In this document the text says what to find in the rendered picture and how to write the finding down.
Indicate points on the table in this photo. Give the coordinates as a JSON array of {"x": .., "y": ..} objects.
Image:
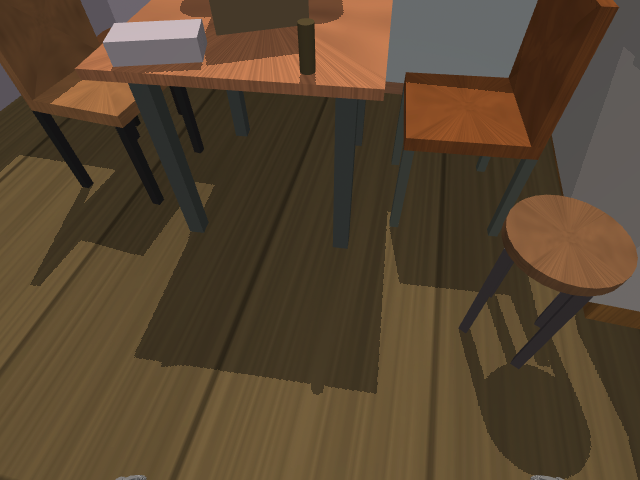
[{"x": 351, "y": 53}]

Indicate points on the chair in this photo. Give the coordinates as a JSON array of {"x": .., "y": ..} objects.
[
  {"x": 41, "y": 44},
  {"x": 502, "y": 117}
]

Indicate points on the stool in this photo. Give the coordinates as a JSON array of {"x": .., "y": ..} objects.
[
  {"x": 567, "y": 245},
  {"x": 136, "y": 120}
]

